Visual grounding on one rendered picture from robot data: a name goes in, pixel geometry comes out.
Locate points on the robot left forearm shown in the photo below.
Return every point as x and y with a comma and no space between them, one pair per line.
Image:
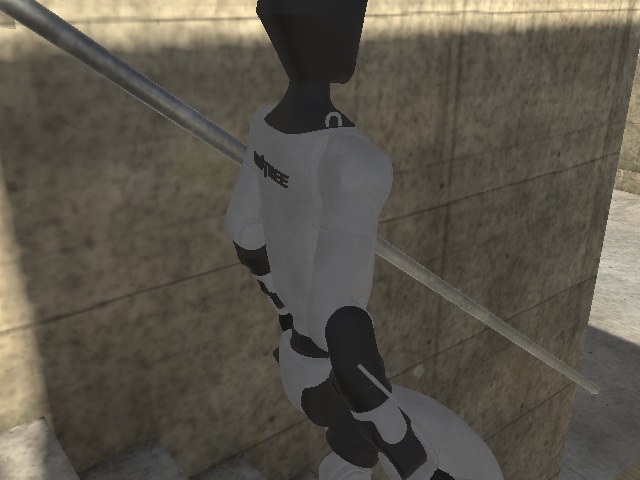
257,262

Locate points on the robot left upper arm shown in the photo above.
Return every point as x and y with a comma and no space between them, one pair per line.
243,219

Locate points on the robot right forearm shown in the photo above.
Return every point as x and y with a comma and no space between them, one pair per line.
351,341

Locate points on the robot torso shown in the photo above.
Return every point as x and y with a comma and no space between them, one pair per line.
291,208

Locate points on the humanoid robot head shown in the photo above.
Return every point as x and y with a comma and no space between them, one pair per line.
317,42

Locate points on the robot left hand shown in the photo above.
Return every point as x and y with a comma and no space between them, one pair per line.
286,321

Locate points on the robot right upper arm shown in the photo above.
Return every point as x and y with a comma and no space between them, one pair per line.
354,180

